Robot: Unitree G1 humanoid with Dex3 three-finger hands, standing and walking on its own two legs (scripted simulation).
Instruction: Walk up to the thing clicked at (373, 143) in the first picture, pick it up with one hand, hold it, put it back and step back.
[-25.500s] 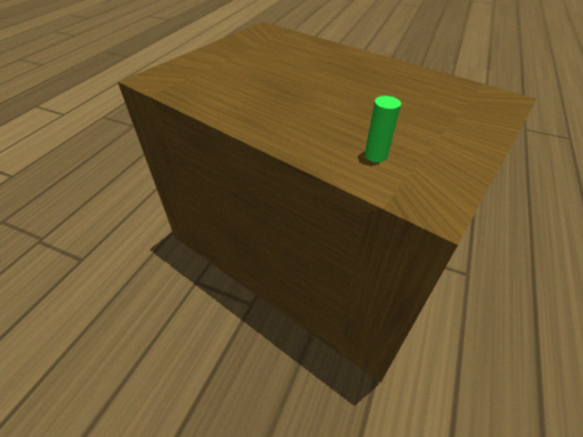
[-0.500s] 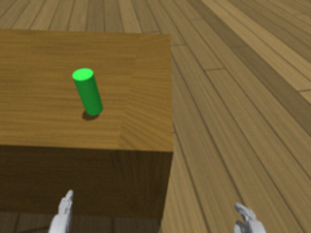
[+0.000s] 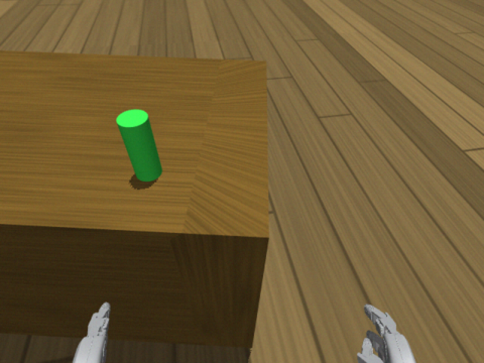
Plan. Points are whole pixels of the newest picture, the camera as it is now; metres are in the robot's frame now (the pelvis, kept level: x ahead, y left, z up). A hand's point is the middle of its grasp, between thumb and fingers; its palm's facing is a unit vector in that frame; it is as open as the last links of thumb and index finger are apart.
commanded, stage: home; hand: left
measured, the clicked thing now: (141, 147) +0.50 +0.20 +0.10
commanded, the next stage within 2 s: stand in 1.36 s
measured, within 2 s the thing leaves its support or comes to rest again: neither
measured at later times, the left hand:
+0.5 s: hand out of the picture +0.16 +0.18 -0.05, palm faces +0.12 -0.96 -0.27, open 17.5 cm
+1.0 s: hand out of the picture +0.16 +0.19 -0.05, palm faces +0.11 -0.96 -0.27, open 17.6 cm
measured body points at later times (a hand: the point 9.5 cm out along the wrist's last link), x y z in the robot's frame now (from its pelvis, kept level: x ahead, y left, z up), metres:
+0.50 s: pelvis -0.01 +0.00 +0.00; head +0.01 +0.00 +0.45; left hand +0.15 +0.23 -0.03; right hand +0.15 -0.24 -0.07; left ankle +0.01 +0.14 -0.69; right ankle +0.02 -0.15 -0.69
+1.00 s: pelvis +0.00 +0.01 +0.00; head +0.01 +0.01 +0.45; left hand +0.15 +0.24 -0.03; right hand +0.16 -0.23 -0.07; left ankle +0.01 +0.14 -0.69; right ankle +0.02 -0.15 -0.69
